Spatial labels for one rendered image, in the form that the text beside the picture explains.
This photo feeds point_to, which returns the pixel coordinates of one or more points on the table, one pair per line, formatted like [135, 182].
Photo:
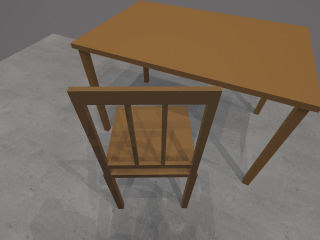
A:
[267, 59]

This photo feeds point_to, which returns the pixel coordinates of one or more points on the chair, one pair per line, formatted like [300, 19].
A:
[148, 141]

